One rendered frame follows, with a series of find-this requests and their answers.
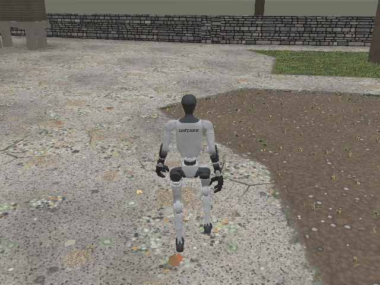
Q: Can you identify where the robot right hand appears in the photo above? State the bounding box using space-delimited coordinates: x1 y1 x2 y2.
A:
210 175 223 193

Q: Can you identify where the robot left shin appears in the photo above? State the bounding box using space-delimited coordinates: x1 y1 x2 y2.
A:
173 203 183 244

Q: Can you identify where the left robot forearm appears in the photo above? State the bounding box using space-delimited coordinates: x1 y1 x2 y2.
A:
157 143 167 167

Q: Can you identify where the robot right thigh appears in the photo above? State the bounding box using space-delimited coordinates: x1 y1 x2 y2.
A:
198 164 211 197

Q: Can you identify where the left robot upper arm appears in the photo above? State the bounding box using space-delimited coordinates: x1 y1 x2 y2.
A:
162 120 177 152

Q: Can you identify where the robot left hand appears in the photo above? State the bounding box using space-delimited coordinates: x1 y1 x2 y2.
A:
156 165 169 178

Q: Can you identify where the right robot forearm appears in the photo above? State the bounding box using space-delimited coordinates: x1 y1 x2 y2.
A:
210 145 222 176

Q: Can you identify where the right robot upper arm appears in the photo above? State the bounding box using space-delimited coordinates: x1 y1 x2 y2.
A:
201 120 216 154

